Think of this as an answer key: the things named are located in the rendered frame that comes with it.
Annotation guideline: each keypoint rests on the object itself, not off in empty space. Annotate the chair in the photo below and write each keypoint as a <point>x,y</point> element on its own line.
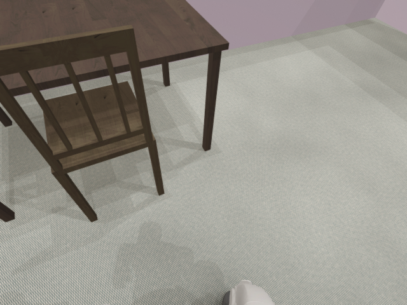
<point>86,127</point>

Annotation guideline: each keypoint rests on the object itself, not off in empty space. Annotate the robot right shin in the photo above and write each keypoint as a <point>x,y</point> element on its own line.
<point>245,281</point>

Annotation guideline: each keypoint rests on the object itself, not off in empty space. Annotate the table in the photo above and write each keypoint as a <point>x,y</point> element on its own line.
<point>165,31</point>

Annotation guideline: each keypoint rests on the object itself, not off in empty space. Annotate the robot right thigh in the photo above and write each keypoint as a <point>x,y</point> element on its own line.
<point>248,294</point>

